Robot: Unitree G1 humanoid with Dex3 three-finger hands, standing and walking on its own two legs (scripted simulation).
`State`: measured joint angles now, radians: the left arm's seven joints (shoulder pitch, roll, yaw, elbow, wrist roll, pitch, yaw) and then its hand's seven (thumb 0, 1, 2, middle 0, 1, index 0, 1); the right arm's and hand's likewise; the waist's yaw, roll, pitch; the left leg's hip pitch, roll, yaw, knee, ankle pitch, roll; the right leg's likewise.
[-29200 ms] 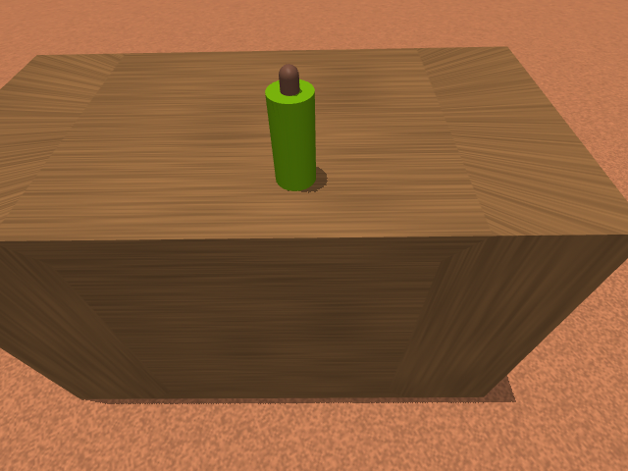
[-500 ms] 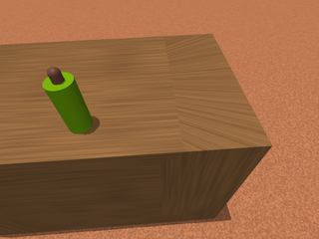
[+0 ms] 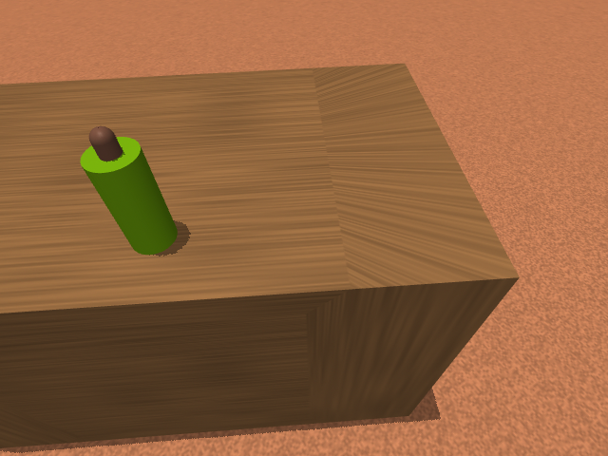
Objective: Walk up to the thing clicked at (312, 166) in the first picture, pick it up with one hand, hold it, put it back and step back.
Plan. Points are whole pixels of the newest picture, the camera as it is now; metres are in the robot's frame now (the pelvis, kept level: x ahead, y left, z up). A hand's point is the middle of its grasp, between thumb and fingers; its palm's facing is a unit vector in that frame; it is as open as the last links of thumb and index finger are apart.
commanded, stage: stand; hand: left
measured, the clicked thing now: (130, 190) +0.44 +0.26 +0.12
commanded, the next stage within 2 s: step back in 0.02 s
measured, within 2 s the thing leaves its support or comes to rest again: neither
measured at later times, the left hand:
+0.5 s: hand out of the picture +0.06 +0.31 -0.18, palm faces -0.03 -0.93 -0.37, open 7.4 cm
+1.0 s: hand out of the picture -0.07 +0.31 -0.17, palm faces -0.08 -0.91 -0.40, open 7.4 cm
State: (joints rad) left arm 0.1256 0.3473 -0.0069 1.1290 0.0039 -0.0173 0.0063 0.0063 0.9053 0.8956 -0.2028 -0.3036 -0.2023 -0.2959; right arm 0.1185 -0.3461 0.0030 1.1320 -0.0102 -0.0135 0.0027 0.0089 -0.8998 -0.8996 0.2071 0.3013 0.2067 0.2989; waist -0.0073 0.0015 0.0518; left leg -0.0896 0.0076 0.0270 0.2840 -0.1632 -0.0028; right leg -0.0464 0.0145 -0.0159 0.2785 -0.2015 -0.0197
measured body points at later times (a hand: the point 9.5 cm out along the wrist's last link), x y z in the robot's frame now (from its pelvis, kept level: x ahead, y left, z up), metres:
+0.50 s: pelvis -0.09 +0.04 -0.03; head -0.01 +0.06 +0.41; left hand +0.06 +0.35 -0.16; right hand -0.01 -0.29 -0.14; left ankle -0.13 +0.17 -0.75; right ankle -0.03 -0.10 -0.75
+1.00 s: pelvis -0.19 +0.05 -0.03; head -0.13 +0.04 +0.42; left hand -0.07 +0.36 -0.14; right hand -0.09 -0.26 -0.15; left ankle -0.14 +0.17 -0.74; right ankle -0.19 -0.06 -0.75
